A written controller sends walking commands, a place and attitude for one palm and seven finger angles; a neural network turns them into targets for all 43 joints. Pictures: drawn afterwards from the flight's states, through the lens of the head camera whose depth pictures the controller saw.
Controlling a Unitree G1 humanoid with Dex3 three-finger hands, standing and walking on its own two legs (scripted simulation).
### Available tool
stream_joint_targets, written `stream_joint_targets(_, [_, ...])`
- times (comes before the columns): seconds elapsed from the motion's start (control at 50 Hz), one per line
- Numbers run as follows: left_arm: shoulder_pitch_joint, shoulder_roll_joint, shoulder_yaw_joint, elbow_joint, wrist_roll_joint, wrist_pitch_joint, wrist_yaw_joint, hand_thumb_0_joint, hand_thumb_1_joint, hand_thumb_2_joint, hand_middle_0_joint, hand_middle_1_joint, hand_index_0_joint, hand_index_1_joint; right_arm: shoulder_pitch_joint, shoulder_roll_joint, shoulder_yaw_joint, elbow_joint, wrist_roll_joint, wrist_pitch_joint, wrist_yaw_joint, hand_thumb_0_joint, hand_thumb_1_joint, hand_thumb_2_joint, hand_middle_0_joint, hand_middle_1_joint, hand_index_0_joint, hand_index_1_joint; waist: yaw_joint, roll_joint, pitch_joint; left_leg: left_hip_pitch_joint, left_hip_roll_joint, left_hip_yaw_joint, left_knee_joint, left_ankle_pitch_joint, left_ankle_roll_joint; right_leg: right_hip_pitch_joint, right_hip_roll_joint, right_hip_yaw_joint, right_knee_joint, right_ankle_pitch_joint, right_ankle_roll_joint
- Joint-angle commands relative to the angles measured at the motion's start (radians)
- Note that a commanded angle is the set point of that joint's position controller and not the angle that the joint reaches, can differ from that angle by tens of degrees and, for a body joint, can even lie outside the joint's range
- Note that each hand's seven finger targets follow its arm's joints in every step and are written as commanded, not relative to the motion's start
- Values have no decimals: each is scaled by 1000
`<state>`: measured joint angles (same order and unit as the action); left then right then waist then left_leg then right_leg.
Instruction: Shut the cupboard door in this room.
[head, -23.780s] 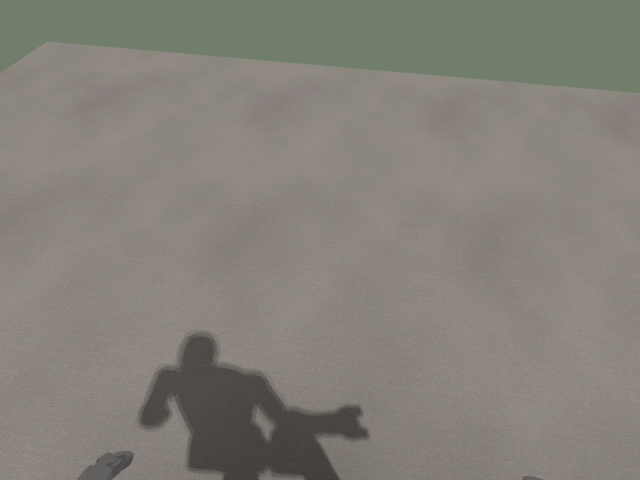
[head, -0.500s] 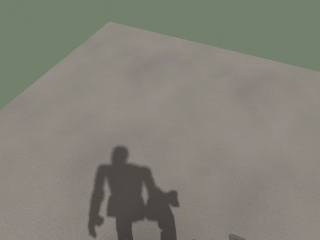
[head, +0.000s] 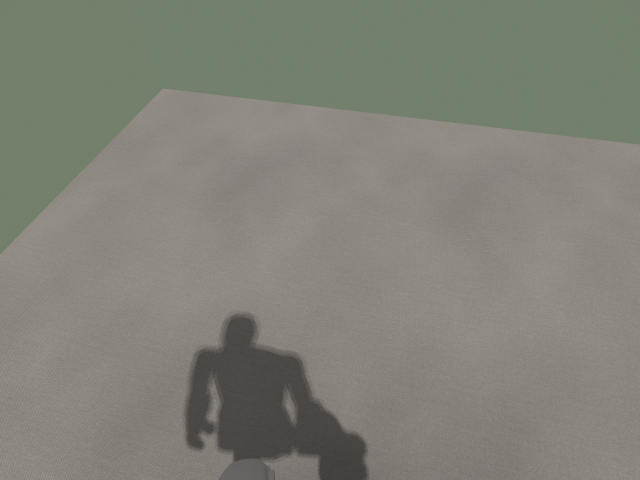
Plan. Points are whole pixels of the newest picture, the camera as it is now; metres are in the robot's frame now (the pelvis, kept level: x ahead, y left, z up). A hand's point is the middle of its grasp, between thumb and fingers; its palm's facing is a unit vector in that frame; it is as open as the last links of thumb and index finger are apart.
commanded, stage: walk around to get in front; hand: left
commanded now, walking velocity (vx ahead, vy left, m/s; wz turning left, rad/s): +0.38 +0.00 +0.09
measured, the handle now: out of the picture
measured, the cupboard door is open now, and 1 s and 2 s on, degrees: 78 78 78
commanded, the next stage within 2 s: walk to a spot facing it in 0.66 s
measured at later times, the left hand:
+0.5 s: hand (170, 422) +0.23 +0.26 -0.18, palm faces +0.05 -0.99 -0.16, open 7.4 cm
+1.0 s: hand (268, 257) +0.54 +0.14 -0.16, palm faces -0.05 -0.98 -0.18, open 7.3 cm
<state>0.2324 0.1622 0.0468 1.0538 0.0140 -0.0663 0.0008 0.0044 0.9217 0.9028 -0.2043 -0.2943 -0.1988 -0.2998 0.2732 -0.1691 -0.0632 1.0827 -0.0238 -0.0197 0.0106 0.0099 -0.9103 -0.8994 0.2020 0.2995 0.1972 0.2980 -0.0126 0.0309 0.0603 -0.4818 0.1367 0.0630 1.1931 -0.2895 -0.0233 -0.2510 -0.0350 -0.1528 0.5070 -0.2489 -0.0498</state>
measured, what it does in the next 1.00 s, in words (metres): walks ahead: left foot, then right foot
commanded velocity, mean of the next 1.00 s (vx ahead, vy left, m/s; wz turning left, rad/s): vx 0.26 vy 0.00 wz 0.01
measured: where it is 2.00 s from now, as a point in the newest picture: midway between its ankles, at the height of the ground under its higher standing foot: (339, 407)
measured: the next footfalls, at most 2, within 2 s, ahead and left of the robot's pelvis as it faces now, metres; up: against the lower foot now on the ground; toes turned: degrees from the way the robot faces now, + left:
left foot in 0.28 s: +0.27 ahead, +0.17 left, +0.00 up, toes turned +13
right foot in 0.84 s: +0.50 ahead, -0.09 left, +0.00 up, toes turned -16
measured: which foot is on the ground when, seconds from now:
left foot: up 0.00-0.26, down 0.28-0.86, up 0.88-1.00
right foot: down 0.00-0.30, up 0.32-0.82, down 0.84-1.00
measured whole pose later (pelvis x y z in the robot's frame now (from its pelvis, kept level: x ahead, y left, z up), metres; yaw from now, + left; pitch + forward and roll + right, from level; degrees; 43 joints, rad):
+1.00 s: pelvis +0.41 -0.01 -0.01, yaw -3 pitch -1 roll +2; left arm 0.09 0.11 0.03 1.00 -0.01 -0.08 0.01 -0.01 0.92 0.90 -0.21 -0.29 -0.20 -0.30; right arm 0.34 -0.13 -0.05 1.13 0.00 0.00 -0.01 0.01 -0.91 -0.90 0.20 0.30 0.20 0.30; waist -0.05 0.03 0.11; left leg -0.39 0.10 0.03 1.20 -0.42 -0.04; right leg -0.33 -0.07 -0.22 0.57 -0.22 -0.08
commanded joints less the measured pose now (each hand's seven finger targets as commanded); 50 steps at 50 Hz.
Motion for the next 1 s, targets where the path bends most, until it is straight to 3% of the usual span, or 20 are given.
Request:
stream_joint_targets(0.0, [98, 122, 17, 3, 8, -28, 9, 0, 900, 900, -200, -300, -200, -300, 44, -30, -8, -51, -1, -2, 8, 0, -900, -900, 200, 300, 200, 300, 0, -151, -6, -82, 38, -15, -121, 71, -25, 44, -245, 177, -310, 120, -73])
stream_joint_targets(0.12, [164, 122, 14, 40, 8, -32, 12, 0, 900, 900, -200, -300, -200, -300, -153, -18, 4, -122, 2, -18, 26, 0, -900, -900, 200, 300, 200, 300, 49, -156, 53, -95, 16, 42, -454, 117, -21, 153, -250, 125, -301, 215, -80])
stream_joint_targets(0.18, [168, 143, 22, 48, 10, -25, 15, 0, 900, 900, -200, -300, -200, -300, -167, -35, 1, -134, 3, -27, 27, 0, -900, -900, 200, 300, 200, 300, 45, -129, 49, -24, -2, 61, -541, 93, 5, 196, -272, 126, -263, 245, -79])
stream_joint_targets(0.24, [137, 148, 22, 45, 4, -18, 13, 0, 900, 900, -200, -300, -200, -300, 55, -96, -18, -68, -7, -45, 13, 0, -900, -900, 200, 300, 200, 300, -66, -18, -58, 343, -61, 98, -676, 135, 29, 101, -199, 28, 42, 385, -29])
stream_joint_targets(0.26, [159, 113, 19, 33, -1, -16, 7, 0, 900, 900, -200, -300, -200, -300, 204, -186, -39, -31, -17, -52, 3, 0, -900, -900, 200, 300, 200, 300, -115, 144, -169, 569, 79, -97, -735, 114, 80, -51, -107, -15, 291, 224, 18])
stream_joint_targets(0.28, [175, 62, 5, 7, -9, -16, -5, 0, 900, 900, -200, -300, -200, -300, 301, -289, -66, -3, -17, -51, -7, 0, -900, -900, 200, 300, 200, 300, -128, 372, -228, 721, 311, -432, -854, 119, 171, -294, 14, -23, 588, -304, 52])
stream_joint_targets(0.3, [98, 83, 8, -25, -2, -13, -1, 0, 900, 900, -200, -300, -200, -300, 293, -282, -61, -4, -4, -37, -13, 0, -900, -900, 200, 300, 200, 300, -128, 273, -180, 657, 341, -466, -912, 32, 202, -354, -16, 93, 718, -330, 31])
stream_joint_targets(0.32, [68, 77, 9, -17, 2, -10, 1, 0, 900, 900, -200, -300, -200, -300, 220, -226, -49, -12, -5, -42, -17, 0, -900, -900, 200, 300, 200, 300, -101, 238, -137, 583, 315, -411, -936, 22, 186, -394, -59, 124, 782, -253, 28])
stream_joint_targets(0.36, [38, 65, 14, -1, 8, -2, -12, 0, 900, 900, -200, -300, -200, -300, 103, -134, -22, -45, -4, -56, -19, 0, -900, -900, 200, 300, 200, 300, -49, 84, -31, 415, 264, -258, -960, 84, 151, -378, -109, 147, 775, -111, 35])
stream_joint_targets(0.4, [73, 33, 12, 12, 14, 15, -16, 0, 900, 900, -200, -300, -200, -300, 86, -93, -10, -38, -2, -72, -24, 0, -900, -900, 200, 300, 200, 300, -8, 35, -26, 352, 222, -132, -972, 188, 122, -327, -113, 143, 741, -49, 50])
stream_joint_targets(0.52, [28, 22, 24, -35, 17, 59, -21, 0, 900, 900, -200, -300, -200, -300, 113, -70, -6, -21, 6, -81, -30, 0, -900, -900, 200, 300, 200, 300, 21, 52, 12, 369, 185, 19, -1025, 242, 127, -439, -116, 145, 681, 99, 78])
stream_joint_targets(0.7, [-200, 26, 13, -144, 10, 55, -32, 0, 900, 900, -200, -300, -200, -300, 210, -99, -16, 21, -6, -66, -32, 0, -900, -900, 200, 300, 200, 300, -38, 85, 86, 503, 210, 138, -953, 468, 127, -391, -74, 34, 228, 70, 46])
stream_joint_targets(0.74, [-167, 34, 16, -141, 11, 48, -28, 0, 900, 900, -200, -300, -200, -300, 201, -109, -18, 23, -4, -60, -35, 0, -900, -900, 200, 300, 200, 300, -17, 82, 63, 509, 218, 159, -878, 645, 120, -295, -42, 17, 169, 49, 21])
stream_joint_targets(0.78, [31, 56, 17, -74, 14, 22, -16, 0, 900, 900, -200, -300, -200, -300, 188, -117, -12, 31, 2, -56, -36, 0, -900, -900, 200, 300, 200, 300, 66, 53, -60, 498, 173, 167, -655, 811, 84, -26, 9, -10, 35, 125, 4])
stream_joint_targets(0.8, [165, 117, 30, -25, 20, 3, -7, 0, 900, 900, -200, -300, -200, -300, 189, -102, -6, 31, 12, -56, -29, 0, -900, -900, 200, 300, 200, 300, 125, -42, -156, 355, 119, 175, -450, 667, 47, 235, -43, 37, -17, 297, -6])
stream_joint_targets(0.82, [273, 227, 57, 8, 23, -14, 7, 0, 900, 900, -200, -300, -200, -300, 231, -33, 7, 12, 26, -54, -21, 0, -900, -900, 200, 300, 200, 300, 148, -266, -310, 77, -33, 171, -149, -18, 1, 524, -349, 378, 1, 704, -91])
stream_joint_targets(0.84, [281, 276, 53, 16, -6, -12, 10, 0, 900, 900, -200, -300, -200, -300, 227, -38, 9, -5, 36, -36, -29, 0, -900, -900, 200, 300, 200, 300, 113, -248, -377, 68, -86, 22, 33, -341, -7, 492, -458, 445, -41, 980, -169])
stream_joint_targets(0.86, [186, 245, 43, -4, -8, -10, 18, 0, 900, 900, -200, -300, -200, -300, 209, -28, 8, 4, 37, -21, -31, 0, -900, -900, 200, 300, 200, 300, 85, -160, -293, 58, -50, -59, 81, -288, -1, 378, -444, 349, -80, 889, -173])
stream_joint_targets(0.92, [10, 148, 11, -47, -8, -5, 21, 0, 900, 900, -200, -300, -200, -300, 147, -9, 4, 13, 21, 8, -24, 0, -900, -900, 200, 300, 200, 300, 29, -106, -103, 32, -1, -78, 78, -123, -11, 101, -363, 201, -156, 657, -64])
stream_joint_targets(0.98, [-62, 111, 3, -68, -4, 2, 22, 0, 900, 900, -200, -300, -200, -300, 184, 0, -1, 18, 15, 44, -22, 0, -900, -900, 200, 300, 200, 300, -26, -137, -75, 56, -8, -64, 16, -56, -32, -9, -317, 71, -216, 498, -41])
